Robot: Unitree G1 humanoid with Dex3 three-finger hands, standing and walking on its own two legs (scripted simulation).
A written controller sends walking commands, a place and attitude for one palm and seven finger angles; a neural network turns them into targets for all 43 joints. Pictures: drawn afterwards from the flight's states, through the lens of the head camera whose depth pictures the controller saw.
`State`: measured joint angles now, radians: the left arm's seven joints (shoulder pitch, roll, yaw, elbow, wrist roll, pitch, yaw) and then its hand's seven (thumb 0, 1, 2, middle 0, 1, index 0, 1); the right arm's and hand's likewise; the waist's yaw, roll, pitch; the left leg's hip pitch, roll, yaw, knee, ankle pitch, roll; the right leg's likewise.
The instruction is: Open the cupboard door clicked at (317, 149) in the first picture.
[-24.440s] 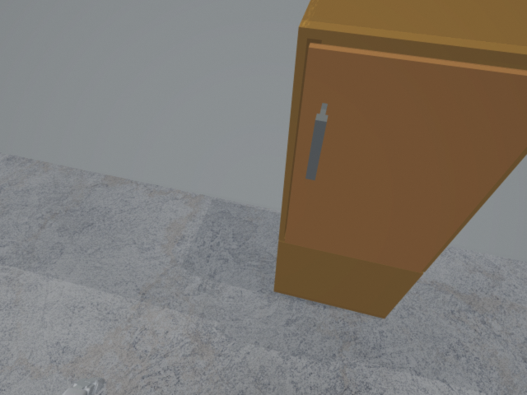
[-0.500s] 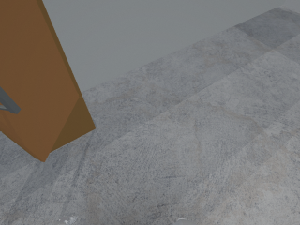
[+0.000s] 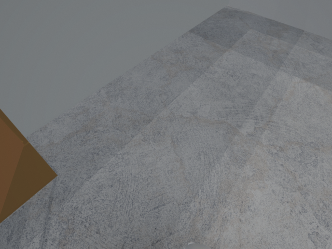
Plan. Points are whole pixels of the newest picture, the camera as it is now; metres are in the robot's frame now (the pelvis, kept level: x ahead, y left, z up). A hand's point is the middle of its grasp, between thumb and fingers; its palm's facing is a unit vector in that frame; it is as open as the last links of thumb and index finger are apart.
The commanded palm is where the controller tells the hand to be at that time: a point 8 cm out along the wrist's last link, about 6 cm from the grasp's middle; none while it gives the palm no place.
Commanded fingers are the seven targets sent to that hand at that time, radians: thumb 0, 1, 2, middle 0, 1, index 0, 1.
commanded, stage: walk to a spot facing it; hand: left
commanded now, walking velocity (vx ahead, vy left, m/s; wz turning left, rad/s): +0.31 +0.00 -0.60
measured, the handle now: out of the picture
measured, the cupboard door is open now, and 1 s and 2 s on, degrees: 45 45 45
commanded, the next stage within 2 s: turn to face it in 1.12 s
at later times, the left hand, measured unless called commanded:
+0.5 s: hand (155, 190) +0.31 +0.04 -0.16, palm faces -0.29 -0.93 -0.21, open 7.3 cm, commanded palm none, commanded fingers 0.00 0.90 0.90 -0.20 -0.30 -0.20 -0.30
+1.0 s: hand (168, 150) +0.47 +0.01 -0.17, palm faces -0.31 -0.94 -0.16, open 7.4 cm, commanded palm none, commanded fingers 0.00 0.90 0.90 -0.20 -0.30 -0.20 -0.30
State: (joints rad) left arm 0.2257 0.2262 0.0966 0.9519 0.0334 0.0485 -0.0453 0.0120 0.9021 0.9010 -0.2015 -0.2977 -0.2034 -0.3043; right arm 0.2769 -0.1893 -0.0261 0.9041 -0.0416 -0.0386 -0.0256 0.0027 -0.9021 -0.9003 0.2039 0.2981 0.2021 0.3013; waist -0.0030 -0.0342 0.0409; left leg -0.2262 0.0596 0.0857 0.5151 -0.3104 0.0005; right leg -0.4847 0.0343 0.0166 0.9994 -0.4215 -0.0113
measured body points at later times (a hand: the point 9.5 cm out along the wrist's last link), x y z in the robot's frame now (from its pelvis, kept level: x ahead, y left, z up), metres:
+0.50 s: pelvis +0.16 -0.11 +0.00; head +0.21 -0.13 +0.45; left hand +0.32 +0.09 -0.14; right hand +0.09 -0.34 -0.16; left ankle +0.19 +0.06 -0.66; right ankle +0.16 -0.17 -0.74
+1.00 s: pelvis +0.40 -0.16 +0.00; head +0.43 -0.16 +0.45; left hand +0.49 +0.06 -0.16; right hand +0.36 -0.40 -0.14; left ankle +0.44 -0.05 -0.74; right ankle +0.35 -0.27 -0.66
